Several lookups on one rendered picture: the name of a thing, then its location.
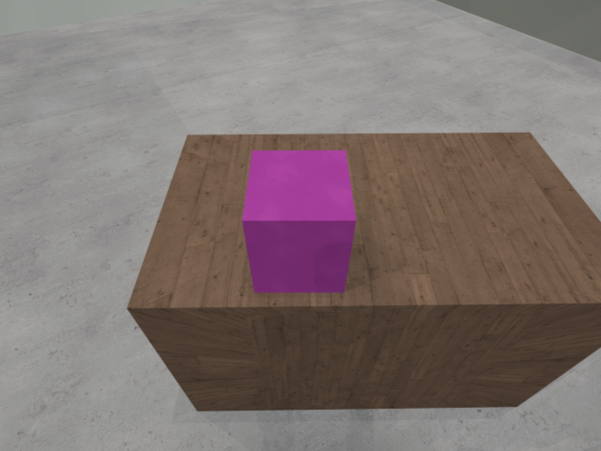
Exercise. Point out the carton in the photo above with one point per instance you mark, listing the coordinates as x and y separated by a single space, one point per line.
299 220

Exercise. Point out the pedestal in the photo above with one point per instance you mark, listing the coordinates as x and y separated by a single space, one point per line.
474 279

